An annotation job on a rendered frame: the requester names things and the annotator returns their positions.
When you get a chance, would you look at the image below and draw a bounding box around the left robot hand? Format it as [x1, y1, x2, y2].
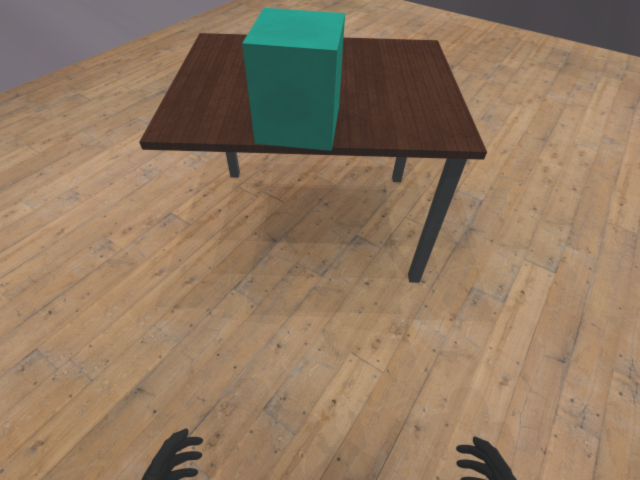
[141, 428, 203, 480]

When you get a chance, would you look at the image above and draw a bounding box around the right robot hand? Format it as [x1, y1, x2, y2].
[456, 436, 517, 480]

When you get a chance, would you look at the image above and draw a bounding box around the carton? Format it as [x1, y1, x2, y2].
[242, 8, 345, 151]

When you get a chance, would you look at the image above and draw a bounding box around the table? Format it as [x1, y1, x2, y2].
[139, 33, 487, 283]

